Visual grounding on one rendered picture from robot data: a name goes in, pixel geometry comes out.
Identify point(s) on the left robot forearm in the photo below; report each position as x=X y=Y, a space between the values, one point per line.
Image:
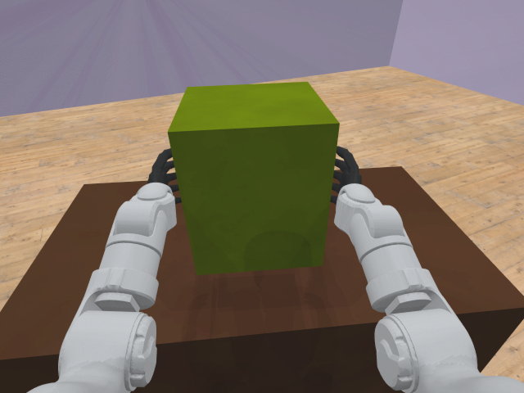
x=126 y=279

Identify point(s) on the right robot upper arm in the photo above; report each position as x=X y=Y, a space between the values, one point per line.
x=428 y=351

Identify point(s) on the pedestal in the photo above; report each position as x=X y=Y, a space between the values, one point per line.
x=299 y=330

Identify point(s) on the right robot forearm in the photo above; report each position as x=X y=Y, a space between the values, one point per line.
x=396 y=281

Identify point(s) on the left robot upper arm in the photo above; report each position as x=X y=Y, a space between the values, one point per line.
x=106 y=352

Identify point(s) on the carton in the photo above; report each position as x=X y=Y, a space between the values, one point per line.
x=255 y=165

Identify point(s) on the right robot hand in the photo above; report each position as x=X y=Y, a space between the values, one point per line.
x=350 y=172

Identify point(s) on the left robot hand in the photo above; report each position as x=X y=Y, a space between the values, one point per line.
x=160 y=169

